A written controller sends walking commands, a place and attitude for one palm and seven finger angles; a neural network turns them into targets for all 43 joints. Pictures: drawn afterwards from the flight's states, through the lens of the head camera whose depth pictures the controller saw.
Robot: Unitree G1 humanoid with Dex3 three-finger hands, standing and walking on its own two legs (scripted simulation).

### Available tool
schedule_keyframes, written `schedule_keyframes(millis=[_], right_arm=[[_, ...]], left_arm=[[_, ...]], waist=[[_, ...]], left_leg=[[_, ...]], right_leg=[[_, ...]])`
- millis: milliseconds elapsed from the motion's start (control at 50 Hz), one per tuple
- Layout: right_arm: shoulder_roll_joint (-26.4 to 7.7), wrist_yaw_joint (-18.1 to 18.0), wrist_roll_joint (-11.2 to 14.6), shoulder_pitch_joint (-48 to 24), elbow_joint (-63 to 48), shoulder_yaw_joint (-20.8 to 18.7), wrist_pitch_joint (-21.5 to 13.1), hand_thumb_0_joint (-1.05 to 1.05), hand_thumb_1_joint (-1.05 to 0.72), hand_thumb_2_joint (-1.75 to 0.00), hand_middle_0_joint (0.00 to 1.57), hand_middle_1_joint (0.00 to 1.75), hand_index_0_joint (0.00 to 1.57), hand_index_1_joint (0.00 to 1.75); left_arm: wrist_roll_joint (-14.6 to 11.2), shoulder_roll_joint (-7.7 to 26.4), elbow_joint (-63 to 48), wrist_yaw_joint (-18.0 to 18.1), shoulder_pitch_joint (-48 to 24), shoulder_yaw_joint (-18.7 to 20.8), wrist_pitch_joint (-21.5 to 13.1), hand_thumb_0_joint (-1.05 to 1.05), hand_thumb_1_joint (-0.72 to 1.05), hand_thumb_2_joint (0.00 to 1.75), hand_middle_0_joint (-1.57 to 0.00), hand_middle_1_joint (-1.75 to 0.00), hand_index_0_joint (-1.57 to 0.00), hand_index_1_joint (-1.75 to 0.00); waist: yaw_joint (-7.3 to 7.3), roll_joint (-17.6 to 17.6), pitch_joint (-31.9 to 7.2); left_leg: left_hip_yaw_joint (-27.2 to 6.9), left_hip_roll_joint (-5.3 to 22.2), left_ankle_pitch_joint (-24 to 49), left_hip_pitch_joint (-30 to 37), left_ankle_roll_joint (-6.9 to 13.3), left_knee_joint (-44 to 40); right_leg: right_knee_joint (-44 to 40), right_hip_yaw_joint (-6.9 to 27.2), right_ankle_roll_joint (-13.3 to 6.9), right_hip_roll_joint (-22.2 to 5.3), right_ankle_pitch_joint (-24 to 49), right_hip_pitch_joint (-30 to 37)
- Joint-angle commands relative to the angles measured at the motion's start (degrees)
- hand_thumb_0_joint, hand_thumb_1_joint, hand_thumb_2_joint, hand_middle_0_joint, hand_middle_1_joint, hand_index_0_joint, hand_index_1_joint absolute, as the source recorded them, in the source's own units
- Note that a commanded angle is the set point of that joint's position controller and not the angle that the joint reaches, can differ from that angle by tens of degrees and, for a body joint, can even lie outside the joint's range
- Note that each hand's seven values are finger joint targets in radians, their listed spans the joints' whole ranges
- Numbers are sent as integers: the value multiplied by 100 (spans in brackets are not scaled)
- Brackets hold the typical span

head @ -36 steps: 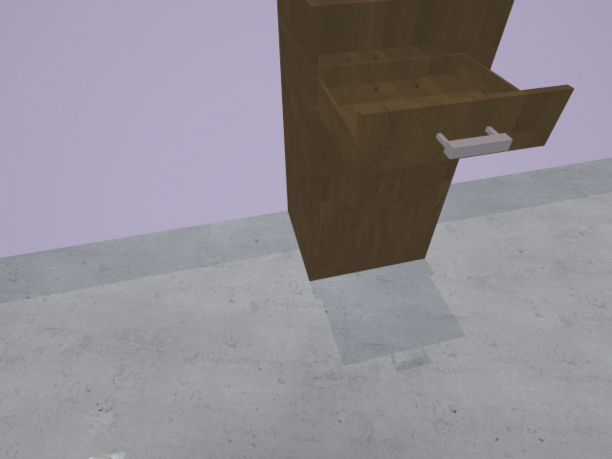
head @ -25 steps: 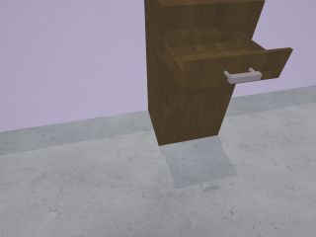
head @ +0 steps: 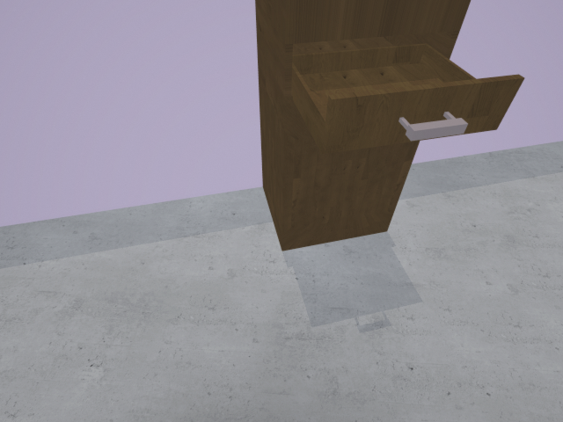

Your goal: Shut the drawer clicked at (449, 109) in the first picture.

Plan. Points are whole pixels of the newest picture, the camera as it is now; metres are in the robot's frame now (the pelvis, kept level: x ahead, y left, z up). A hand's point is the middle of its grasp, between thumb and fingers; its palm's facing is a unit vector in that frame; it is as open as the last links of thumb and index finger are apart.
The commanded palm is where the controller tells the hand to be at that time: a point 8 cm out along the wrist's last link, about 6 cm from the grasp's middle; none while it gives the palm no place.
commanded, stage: stand and wait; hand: left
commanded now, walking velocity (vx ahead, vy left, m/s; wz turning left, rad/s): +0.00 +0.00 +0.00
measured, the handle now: (431, 123) +0.74 -0.30 +0.06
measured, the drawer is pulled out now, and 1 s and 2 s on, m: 0.30 0.30 0.30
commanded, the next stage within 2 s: look at it before walking up in 0.10 s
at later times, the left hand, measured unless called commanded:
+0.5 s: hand out of the picture +0.09 +0.25 -0.15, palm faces -0.01 -0.94 -0.34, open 7.4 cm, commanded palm none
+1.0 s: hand out of the picture +0.08 +0.24 -0.16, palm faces -0.03 -0.94 -0.34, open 7.4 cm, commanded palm none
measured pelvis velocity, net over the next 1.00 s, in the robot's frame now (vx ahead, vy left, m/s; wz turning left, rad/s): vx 0.01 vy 0.00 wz -0.05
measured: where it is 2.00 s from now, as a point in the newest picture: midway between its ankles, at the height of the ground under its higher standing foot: outside the picture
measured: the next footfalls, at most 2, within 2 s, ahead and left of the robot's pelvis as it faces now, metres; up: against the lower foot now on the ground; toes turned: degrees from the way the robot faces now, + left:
left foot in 1.78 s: +0.04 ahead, +0.11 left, +0.00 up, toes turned -30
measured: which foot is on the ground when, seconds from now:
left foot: down 0.00-1.00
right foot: down 0.00-1.00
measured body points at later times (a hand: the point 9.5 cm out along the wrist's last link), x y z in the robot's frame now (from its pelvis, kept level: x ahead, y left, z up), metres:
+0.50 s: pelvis +0.01 +0.00 +0.00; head +0.01 +0.00 +0.45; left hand +0.09 +0.30 -0.13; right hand +0.09 -0.30 -0.13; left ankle +0.02 +0.12 -0.74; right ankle +0.02 -0.12 -0.74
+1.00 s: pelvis +0.01 +0.00 +0.00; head +0.01 -0.01 +0.45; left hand +0.09 +0.29 -0.13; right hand +0.09 -0.29 -0.13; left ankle +0.02 +0.12 -0.74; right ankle +0.02 -0.12 -0.74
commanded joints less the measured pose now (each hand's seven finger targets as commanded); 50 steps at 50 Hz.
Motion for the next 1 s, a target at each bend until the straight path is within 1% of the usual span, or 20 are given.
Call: schedule_keyframes(millis=[0,60,120,260,360,400,440,460,480,540,580,620,640,740,800,840,860,900,920,980], right_arm=[[-1143,-74,32,-372,-402,-220,-179,0,-90,-90,20,30,20,30],[-1137,-76,30,-385,-394,-221,-183,0,-90,-90,20,30,20,30],[-1146,-75,32,-421,-393,-214,-190,0,-90,-90,20,30,20,30],[-1141,-79,37,-462,-410,-212,-190,0,-90,-90,20,30,20,30],[-1163,-87,38,-503,-417,-203,-203,0,-90,-90,20,30,20,30],[-1172,-89,37,-530,-416,-199,-206,0,-90,-90,20,30,20,30],[-1174,-88,38,-555,-417,-198,-198,0,-90,-90,20,30,20,30],[-1165,-90,43,-517,-429,-200,-197,0,-90,-90,20,30,20,30],[-1186,-91,36,-566,-419,-198,-196,0,-90,-90,20,30,20,30],[-1182,-94,41,-567,-417,-194,-198,0,-90,-90,20,30,20,30],[-1189,-96,43,-571,-414,-192,-199,0,-90,-90,20,30,20,30],[-1190,-96,42,-573,-412,-188,-201,0,-90,-90,20,30,20,30],[-1193,-95,43,-572,-409,-187,-198,0,-90,-90,20,30,20,30],[-1200,-102,46,-569,-401,-187,-204,0,-90,-90,20,30,20,30],[-1201,-103,45,-582,-389,-182,-198,0,-90,-90,20,30,20,30],[-1227,-125,33,-548,-403,-205,-196,0,-90,-90,20,30,20,30],[-1044,-134,31,-440,-416,-199,-176,0,-90,-90,20,30,20,30],[-550,-153,23,-173,-400,-124,-84,0,-90,-90,20,30,20,30],[-511,-168,26,-87,-455,-135,-43,0,-90,-90,20,30,20,30],[-602,-198,16,-14,-681,-254,20,0,-90,-90,20,30,20,30]], left_arm=[[19,1184,-366,49,-348,219,-130,0,90,90,-20,-30,-20,-30],[21,1179,-365,52,-366,223,-129,0,90,90,-20,-30,-20,-30],[19,1182,-368,49,-376,221,-135,0,90,90,-20,-30,-20,-30],[23,1192,-391,50,-408,231,-153,0,90,90,-20,-30,-20,-30],[23,1190,-396,51,-410,228,-151,0,90,90,-20,-30,-20,-30],[18,1193,-385,49,-415,225,-151,0,90,90,-20,-30,-20,-30],[18,1188,-381,47,-428,219,-148,0,90,90,-20,-30,-20,-30],[25,1198,-389,47,-430,227,-148,0,90,90,-20,-30,-20,-30],[23,1186,-378,48,-440,226,-142,0,90,90,-20,-30,-20,-30],[18,1195,-376,45,-424,224,-150,0,90,90,-20,-30,-20,-30],[22,1196,-361,45,-425,229,-146,0,90,90,-20,-30,-20,-30],[19,1199,-374,45,-423,233,-151,0,90,90,-20,-30,-20,-30],[18,1202,-367,46,-434,230,-152,0,90,90,-20,-30,-20,-30],[15,1203,-350,50,-412,233,-164,0,90,90,-20,-30,-20,-30],[19,1205,-345,54,-423,234,-158,0,90,90,-20,-30,-20,-30],[19,1229,-389,41,-447,258,-126,0,90,90,-20,-30,-20,-30],[21,1086,-405,45,-369,258,-82,0,90,90,-20,-30,-20,-30],[16,631,-392,66,-135,195,60,0,90,90,-20,-30,-20,-30],[19,584,-441,66,-70,202,109,0,90,90,-20,-30,-20,-30],[47,587,-647,39,39,281,187,0,90,90,-20,-30,-20,-30]], waist=[[-10,-90,-75],[-6,-12,-58],[1,-7,-98],[-8,-126,-159],[4,41,-234],[5,8,-262],[-1,1,-196],[-8,-23,-241],[1,46,-174],[1,-54,-217],[0,20,-236],[-1,23,-264],[-5,-43,-277],[-5,-47,-354],[-3,-58,-241],[-12,-11,-165],[-14,-32,-191],[-37,-16,-135],[-39,-42,-111],[-34,56,-95]], left_leg=[[-611,612,29,-101,197,-480],[-634,631,110,-89,200,-514],[-612,636,175,-53,193,-516],[-602,643,426,59,192,-476],[-584,673,610,126,188,-507],[-572,674,633,162,180,-513],[-582,667,586,169,181,-533],[-574,679,624,169,183,-539],[-574,669,590,157,176,-556],[-587,668,644,209,178,-544],[-564,676,656,212,175,-550],[-564,676,698,232,169,-554],[-574,680,698,248,168,-568],[-548,694,898,343,165,-541],[-542,689,834,295,159,-580],[-443,722,834,378,144,-500],[-357,746,861,400,136,-383],[-163,760,760,358,50,-201],[-140,778,691,336,44,-136],[-98,947,559,315,125,16]], right_leg=[[-616,697,-194,-608,-154,-99],[-582,664,-195,-588,-26,-79],[-593,656,-186,-605,75,-30],[-609,658,-192,-612,353,27],[-572,610,-182,-608,599,143],[-576,598,-173,-616,638,165],[-614,619,-174,-613,599,124],[-597,591,-176,-610,644,179],[-604,593,-167,-607,613,139],[-631,611,-168,-613,660,170],[-625,587,-163,-621,691,195],[-631,600,-166,-613,744,233],[-632,595,-165,-611,740,241],[-627,580,-168,-633,992,315],[-649,583,-164,-621,933,276],[-588,679,-191,-576,1055,126],[-484,691,-186,-578,1181,62],[-242,754,-112,-539,1275,-169],[-129,783,-101,-497,1249,-278],[296,787,-102,-354,1235,-631]])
